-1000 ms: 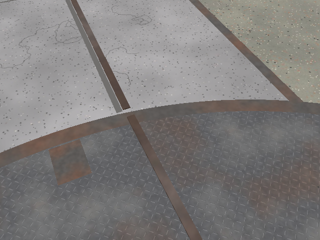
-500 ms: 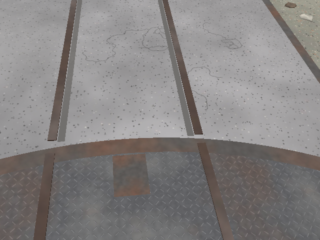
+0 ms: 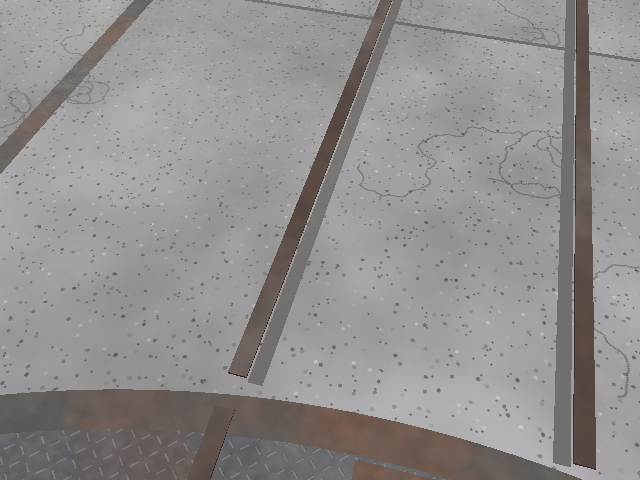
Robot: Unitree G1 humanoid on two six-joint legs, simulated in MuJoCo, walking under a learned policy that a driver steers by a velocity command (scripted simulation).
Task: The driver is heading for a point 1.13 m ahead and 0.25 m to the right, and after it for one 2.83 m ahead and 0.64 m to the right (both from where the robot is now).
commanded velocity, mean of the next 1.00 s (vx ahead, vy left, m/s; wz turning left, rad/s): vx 0.23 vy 0.00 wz -0.30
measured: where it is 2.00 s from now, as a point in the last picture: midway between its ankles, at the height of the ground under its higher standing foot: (394, 363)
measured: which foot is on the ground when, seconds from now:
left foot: up 0.00-0.20, down 0.22-0.64, up 0.66-1.00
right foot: down 0.00-0.22, up 0.24-0.62, down 0.64-1.00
